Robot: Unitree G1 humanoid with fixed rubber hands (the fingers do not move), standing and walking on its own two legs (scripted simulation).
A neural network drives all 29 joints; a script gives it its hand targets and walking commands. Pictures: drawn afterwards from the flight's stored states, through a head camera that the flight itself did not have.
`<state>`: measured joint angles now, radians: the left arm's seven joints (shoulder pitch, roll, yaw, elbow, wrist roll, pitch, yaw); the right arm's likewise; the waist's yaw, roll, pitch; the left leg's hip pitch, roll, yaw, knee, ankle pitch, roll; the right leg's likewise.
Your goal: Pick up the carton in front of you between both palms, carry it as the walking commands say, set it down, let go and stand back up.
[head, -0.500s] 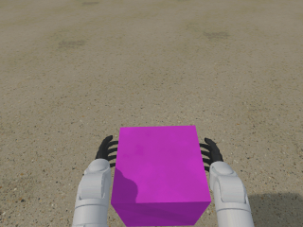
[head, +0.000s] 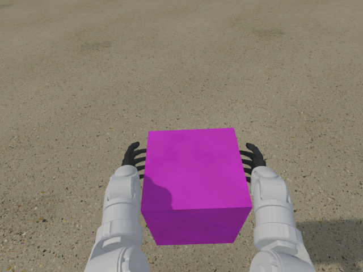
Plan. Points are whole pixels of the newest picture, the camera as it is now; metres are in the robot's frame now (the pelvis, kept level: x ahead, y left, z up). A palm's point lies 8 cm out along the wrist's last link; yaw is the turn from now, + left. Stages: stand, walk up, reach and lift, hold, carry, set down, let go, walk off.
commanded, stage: set down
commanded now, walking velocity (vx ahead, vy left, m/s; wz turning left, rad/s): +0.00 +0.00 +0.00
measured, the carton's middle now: (193, 190) +0.34 -0.01 -0.03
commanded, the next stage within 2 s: none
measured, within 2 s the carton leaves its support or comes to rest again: neither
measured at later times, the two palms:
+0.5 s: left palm (148, 198) +0.39 +0.14 -0.17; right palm (239, 197) +0.40 -0.16 -0.19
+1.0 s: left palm (158, 208) +0.42 +0.13 -0.31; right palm (235, 206) +0.44 -0.17 -0.33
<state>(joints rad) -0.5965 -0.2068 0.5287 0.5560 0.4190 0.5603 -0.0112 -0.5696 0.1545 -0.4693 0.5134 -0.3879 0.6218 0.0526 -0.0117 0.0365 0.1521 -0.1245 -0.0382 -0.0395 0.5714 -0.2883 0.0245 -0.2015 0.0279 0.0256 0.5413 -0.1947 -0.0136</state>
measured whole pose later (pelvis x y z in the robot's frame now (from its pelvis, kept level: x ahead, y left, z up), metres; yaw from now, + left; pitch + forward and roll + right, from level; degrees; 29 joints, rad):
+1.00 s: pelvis -0.03 -0.01 -0.23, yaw +4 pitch +44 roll +3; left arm -0.89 -0.12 0.51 0.62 0.17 0.20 0.11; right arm -0.94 -0.07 -0.35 0.71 -0.21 0.25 0.01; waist -0.01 0.06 -0.15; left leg -1.84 -0.09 -0.01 1.63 -0.56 -0.02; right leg -1.94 0.02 0.02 1.59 -0.43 -0.02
